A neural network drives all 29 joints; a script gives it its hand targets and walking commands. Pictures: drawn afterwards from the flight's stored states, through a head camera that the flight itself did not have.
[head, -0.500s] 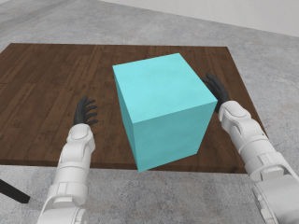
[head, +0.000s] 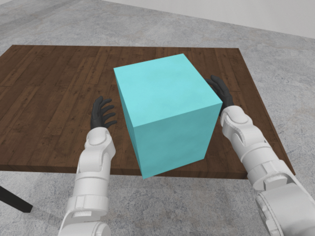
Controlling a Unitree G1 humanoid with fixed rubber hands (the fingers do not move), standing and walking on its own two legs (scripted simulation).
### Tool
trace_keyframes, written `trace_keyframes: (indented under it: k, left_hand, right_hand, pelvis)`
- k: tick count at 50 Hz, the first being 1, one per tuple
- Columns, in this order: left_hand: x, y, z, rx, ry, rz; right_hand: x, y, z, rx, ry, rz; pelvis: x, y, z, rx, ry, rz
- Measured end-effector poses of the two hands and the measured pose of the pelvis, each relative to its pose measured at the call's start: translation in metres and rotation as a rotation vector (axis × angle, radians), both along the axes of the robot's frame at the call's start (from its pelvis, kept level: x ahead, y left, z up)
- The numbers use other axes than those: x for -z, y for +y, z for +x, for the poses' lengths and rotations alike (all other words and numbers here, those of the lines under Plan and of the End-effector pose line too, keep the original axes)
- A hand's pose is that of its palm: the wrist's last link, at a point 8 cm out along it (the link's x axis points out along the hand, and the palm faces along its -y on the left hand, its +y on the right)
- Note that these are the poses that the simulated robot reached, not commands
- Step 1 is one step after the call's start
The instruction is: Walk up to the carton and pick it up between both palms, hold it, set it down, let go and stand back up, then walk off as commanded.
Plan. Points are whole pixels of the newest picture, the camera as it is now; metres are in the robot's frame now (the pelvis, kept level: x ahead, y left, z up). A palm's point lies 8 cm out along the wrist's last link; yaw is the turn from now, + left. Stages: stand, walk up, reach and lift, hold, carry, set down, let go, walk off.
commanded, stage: reach and lift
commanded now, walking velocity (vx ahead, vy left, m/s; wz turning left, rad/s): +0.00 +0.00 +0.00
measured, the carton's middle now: (162, 117) +0.43 +0.01 +0.05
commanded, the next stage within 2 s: none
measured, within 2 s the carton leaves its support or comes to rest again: leaves its support in 1.30 s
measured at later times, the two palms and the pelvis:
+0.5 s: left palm (103, 127) +0.37 +0.16 +0.08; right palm (219, 103) +0.42 -0.14 +0.12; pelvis +0.01 +0.00 +0.00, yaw +0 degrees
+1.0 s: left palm (102, 125) +0.37 +0.16 +0.09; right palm (216, 104) +0.42 -0.13 +0.12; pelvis +0.00 +0.00 +0.00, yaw +0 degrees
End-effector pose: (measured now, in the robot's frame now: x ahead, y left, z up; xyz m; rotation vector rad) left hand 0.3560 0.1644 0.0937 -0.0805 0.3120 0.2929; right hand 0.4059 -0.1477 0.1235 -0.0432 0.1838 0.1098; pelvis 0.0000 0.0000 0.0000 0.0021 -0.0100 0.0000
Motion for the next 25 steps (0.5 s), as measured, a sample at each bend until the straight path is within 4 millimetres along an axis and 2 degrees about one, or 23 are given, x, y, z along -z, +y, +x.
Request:
trace_keyframes:
  k: [5,8,18,25]
  left_hand:
    - [-0.016,-0.009,0.012,0.016,-0.041,0.014]
    - [-0.019,-0.009,0.018,0.011,-0.041,0.012]
    - [0.009,-0.005,0.014,0.018,0.044,0.000]
    - [0.012,-0.005,0.011,0.016,0.048,0.002]
  right_hand:
    - [0.000,0.000,0.003,0.008,0.006,-0.002]
    - [0.003,0.000,0.005,0.013,0.016,-0.001]
    - [0.006,0.002,0.014,0.033,0.023,-0.005]
    - [0.006,0.007,0.014,0.026,0.024,0.004]
  pelvis:
    - [0.000,0.000,0.000,0.000,0.001,0.000]
    - [0.000,0.000,0.002,0.000,0.003,0.000]
    - [0.000,0.000,0.006,0.000,0.009,0.000]
    - [0.000,0.000,0.006,0.000,0.008,0.000]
